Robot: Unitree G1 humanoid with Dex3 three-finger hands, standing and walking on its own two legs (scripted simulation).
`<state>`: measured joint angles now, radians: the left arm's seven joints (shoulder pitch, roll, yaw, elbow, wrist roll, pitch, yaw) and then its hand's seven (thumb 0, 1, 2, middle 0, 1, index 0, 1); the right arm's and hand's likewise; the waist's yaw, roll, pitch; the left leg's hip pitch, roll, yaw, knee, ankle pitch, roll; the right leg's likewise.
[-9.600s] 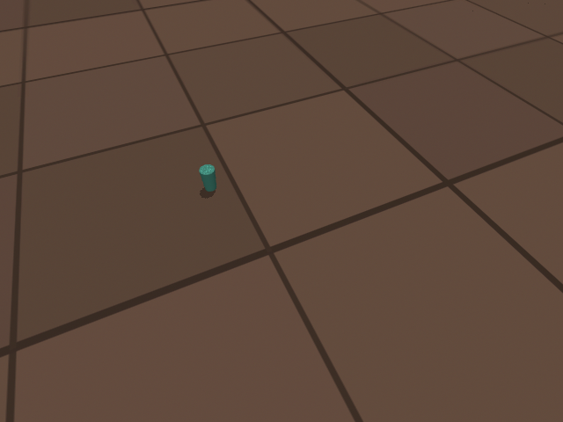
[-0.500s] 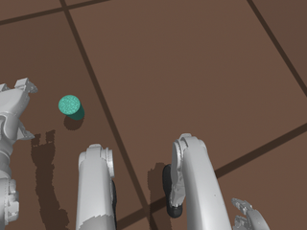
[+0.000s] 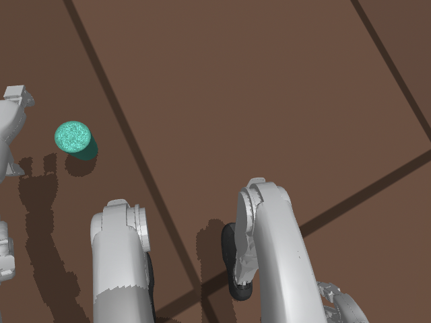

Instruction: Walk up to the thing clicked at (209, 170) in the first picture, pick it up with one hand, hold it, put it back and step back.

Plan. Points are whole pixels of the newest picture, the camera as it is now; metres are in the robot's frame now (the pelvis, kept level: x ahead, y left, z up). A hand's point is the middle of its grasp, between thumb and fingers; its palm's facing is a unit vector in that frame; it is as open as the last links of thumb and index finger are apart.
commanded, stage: rise first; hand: left
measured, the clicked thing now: (80, 143) +0.49 +0.25 -0.31
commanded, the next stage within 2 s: none
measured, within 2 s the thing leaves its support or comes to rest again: neither
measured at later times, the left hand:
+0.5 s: hand (18, 136) +0.46 +0.32 -0.17, palm faces -0.45 -0.05 -0.89, open 14.0 cm
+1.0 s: hand (23, 134) +0.47 +0.32 -0.19, palm faces -0.45 -0.05 -0.89, open 14.1 cm
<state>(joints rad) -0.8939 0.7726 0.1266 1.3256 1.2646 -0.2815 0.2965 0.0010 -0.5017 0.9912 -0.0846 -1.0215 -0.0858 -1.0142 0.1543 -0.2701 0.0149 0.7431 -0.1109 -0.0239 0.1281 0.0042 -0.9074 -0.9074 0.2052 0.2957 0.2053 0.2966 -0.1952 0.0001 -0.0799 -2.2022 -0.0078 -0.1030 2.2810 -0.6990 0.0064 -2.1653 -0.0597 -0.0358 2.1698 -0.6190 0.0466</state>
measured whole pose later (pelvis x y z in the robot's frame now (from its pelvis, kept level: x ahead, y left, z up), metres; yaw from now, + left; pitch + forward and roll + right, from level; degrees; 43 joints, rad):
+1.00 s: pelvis +0.00 +0.00 -0.03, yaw -1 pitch +35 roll -9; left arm -0.97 0.86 0.15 1.43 1.30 -0.29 0.34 0.00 -0.53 1.01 -0.12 -0.99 -0.10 -1.00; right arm 0.16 -0.29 0.06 0.73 -0.14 -0.02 0.15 0.00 -0.91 -0.91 0.20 0.30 0.20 0.30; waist -0.25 -0.01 -0.03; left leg -2.28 -0.01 -0.13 2.37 -0.71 0.00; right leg -2.23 -0.05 -0.05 2.24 -0.62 0.05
